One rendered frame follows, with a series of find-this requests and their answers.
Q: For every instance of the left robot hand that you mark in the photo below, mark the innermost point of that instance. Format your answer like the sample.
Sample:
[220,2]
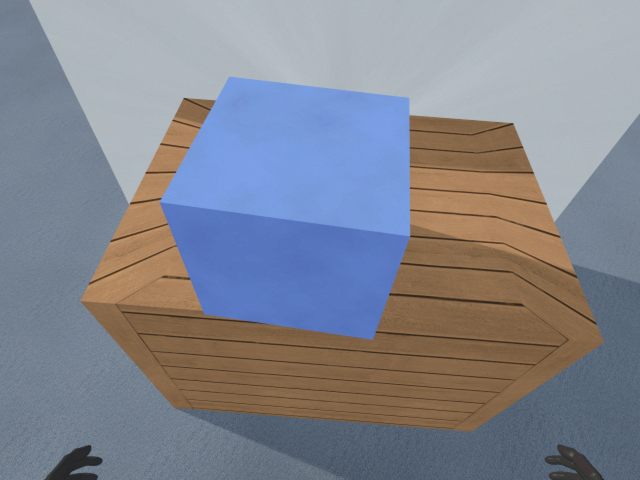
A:
[76,459]

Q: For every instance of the carton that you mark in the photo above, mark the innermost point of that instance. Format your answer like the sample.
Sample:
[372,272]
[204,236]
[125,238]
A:
[292,205]

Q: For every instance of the right robot hand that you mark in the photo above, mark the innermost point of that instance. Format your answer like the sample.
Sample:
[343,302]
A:
[573,460]

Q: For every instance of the pedestal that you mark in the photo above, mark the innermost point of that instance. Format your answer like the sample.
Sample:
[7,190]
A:
[485,306]

